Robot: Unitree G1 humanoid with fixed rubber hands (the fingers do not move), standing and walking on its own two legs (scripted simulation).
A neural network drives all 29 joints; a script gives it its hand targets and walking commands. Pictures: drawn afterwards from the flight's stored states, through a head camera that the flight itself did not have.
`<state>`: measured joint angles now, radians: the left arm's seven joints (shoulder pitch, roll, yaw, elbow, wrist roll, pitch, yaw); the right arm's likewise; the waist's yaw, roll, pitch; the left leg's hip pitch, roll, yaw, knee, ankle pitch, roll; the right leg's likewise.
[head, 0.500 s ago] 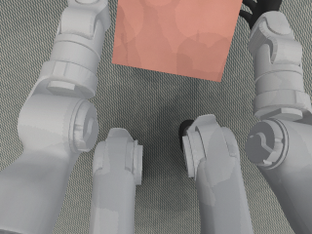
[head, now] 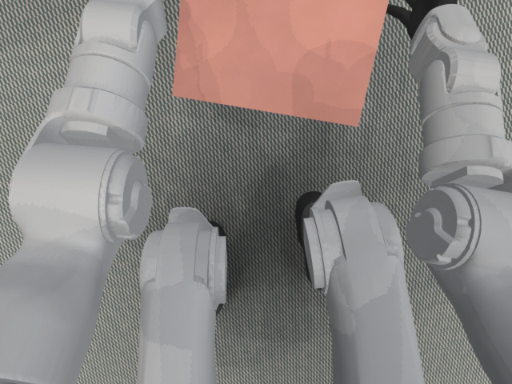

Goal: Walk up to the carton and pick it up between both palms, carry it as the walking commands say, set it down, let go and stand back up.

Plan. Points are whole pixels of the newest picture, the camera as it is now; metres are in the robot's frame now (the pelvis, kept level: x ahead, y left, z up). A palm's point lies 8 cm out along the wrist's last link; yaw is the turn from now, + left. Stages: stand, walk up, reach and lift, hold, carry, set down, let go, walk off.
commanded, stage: set down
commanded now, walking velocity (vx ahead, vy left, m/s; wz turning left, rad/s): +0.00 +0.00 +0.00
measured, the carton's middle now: (277, 14) +0.55 -0.09 -0.26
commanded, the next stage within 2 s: none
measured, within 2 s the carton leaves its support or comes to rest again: rests again in 0.10 s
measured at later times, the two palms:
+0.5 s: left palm out of the picture +0.59 +0.05 -0.17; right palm (433, 14) +0.50 -0.25 -0.17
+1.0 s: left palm out of the picture +0.58 +0.06 -0.17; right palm (432, 18) +0.50 -0.26 -0.18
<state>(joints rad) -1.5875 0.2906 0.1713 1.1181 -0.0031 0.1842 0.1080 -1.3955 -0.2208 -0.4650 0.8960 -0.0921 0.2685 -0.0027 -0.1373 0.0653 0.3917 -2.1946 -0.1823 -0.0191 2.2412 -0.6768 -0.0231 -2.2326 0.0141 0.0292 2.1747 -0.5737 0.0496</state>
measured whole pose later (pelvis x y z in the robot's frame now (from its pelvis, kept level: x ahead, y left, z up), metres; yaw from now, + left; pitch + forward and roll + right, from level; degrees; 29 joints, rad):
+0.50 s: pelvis +0.00 +0.00 -0.01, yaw +0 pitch +36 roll -3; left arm -1.58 0.28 0.13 1.11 -0.02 0.16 0.10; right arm -1.39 -0.23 -0.50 0.93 -0.09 0.22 0.04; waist -0.15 0.06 0.40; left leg -2.21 -0.16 -0.01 2.27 -0.69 0.00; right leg -2.24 0.01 0.03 2.20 -0.59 0.06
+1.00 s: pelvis +0.00 +0.00 -0.01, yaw +0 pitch +34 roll -2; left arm -1.59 0.33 0.07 1.12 -0.05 0.13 0.08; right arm -1.44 -0.25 -0.48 1.05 -0.05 0.10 0.01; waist -0.16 0.04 0.45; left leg -2.19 -0.15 -0.01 2.27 -0.67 -0.01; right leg -2.22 0.00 0.02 2.20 -0.58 0.05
